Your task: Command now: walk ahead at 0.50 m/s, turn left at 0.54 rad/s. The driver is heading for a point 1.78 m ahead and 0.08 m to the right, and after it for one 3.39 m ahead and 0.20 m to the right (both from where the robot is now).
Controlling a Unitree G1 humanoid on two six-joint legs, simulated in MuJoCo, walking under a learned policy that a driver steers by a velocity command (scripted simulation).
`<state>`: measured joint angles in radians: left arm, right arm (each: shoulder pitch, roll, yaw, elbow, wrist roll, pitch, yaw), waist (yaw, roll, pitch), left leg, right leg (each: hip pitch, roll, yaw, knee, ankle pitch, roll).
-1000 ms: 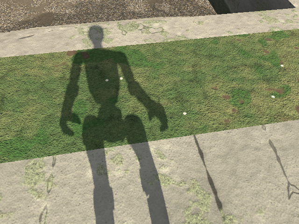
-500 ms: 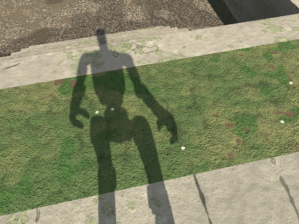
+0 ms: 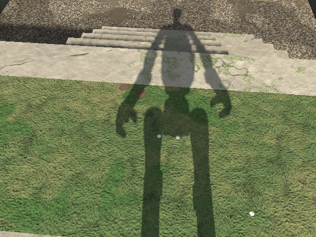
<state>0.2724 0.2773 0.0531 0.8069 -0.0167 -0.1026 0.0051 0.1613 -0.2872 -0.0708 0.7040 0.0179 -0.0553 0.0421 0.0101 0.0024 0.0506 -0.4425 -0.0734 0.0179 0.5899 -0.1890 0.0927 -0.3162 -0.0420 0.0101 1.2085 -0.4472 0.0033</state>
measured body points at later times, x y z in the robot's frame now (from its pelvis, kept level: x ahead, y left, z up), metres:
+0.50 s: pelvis +0.29 -0.04 +0.01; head +0.31 -0.04 +0.46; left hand +0.39 +0.25 -0.08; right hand +0.41 -0.30 -0.11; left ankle +0.14 +0.06 -0.64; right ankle +0.36 -0.12 -0.72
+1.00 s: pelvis +0.53 +0.06 +0.01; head +0.56 +0.08 +0.45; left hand +0.49 +0.34 -0.13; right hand +0.78 -0.13 -0.07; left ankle +0.59 +0.17 -0.72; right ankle +0.41 -0.11 -0.64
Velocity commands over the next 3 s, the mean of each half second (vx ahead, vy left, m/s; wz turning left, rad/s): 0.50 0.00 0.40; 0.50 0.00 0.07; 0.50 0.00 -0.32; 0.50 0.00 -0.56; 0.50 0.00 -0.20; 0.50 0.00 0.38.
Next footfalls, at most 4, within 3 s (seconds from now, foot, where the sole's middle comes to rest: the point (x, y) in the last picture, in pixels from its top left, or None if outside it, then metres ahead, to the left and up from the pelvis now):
0.38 right None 0.40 -0.12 -0.76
0.92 left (124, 192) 0.62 0.18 -0.76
1.48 right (168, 131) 0.95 -0.02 -0.76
1.92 left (139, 87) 1.25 0.15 -0.76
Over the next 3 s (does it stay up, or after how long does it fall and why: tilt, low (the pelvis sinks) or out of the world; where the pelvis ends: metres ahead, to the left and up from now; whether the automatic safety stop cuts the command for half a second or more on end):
stays up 1.56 -0.10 -0.07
